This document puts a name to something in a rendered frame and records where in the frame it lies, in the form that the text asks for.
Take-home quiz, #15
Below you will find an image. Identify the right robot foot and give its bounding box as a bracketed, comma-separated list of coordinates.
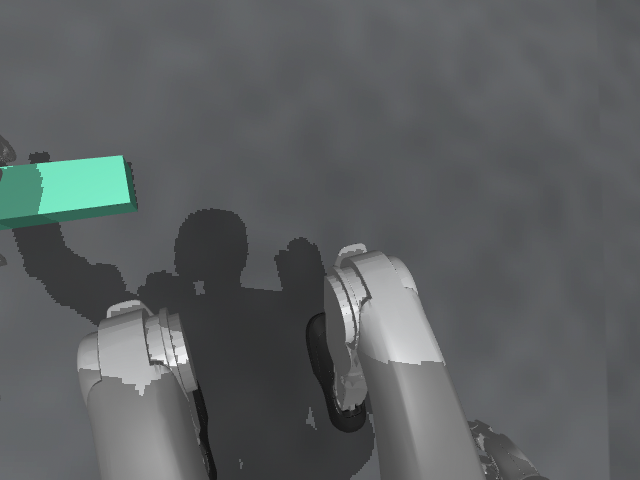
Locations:
[306, 312, 366, 433]

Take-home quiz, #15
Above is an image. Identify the left robot hand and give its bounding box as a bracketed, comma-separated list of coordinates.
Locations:
[0, 135, 17, 266]

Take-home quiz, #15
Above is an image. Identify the carton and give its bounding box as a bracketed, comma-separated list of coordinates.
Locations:
[0, 155, 138, 230]

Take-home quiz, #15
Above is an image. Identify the right robot hand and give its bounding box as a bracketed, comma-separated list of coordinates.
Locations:
[467, 420, 541, 480]

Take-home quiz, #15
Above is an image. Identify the left robot foot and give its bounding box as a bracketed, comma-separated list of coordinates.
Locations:
[192, 378, 217, 480]

